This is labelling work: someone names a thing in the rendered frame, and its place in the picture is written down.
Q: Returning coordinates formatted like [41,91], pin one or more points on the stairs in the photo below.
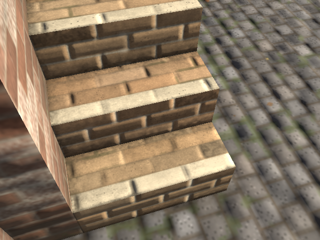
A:
[131,105]

